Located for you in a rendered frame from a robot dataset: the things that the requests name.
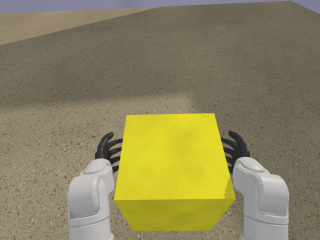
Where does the robot right hand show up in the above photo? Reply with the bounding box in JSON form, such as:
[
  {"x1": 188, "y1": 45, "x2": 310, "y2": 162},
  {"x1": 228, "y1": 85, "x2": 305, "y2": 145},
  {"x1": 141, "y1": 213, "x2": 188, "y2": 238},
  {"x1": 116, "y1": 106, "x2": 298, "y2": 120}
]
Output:
[{"x1": 221, "y1": 130, "x2": 250, "y2": 175}]

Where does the robot left hand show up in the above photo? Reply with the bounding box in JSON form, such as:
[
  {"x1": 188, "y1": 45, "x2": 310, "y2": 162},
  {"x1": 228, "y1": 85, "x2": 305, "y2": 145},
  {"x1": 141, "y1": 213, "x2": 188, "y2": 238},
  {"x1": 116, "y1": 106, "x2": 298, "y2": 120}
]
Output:
[{"x1": 95, "y1": 132, "x2": 123, "y2": 173}]

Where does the left robot forearm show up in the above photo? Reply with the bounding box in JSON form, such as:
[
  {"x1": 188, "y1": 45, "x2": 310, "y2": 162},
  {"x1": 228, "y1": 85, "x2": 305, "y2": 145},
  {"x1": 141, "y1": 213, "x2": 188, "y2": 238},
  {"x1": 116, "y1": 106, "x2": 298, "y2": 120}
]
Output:
[{"x1": 67, "y1": 158, "x2": 115, "y2": 240}]

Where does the right robot forearm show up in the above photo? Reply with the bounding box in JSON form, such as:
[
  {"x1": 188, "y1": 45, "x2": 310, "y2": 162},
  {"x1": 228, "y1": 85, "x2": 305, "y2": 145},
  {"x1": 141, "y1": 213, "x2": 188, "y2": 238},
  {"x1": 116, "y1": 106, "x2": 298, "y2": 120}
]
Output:
[{"x1": 232, "y1": 157, "x2": 289, "y2": 240}]

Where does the carton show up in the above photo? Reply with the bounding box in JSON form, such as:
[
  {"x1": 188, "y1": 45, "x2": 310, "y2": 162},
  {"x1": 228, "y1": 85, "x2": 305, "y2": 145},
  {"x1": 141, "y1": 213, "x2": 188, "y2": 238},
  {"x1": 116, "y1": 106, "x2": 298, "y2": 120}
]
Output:
[{"x1": 114, "y1": 113, "x2": 236, "y2": 232}]

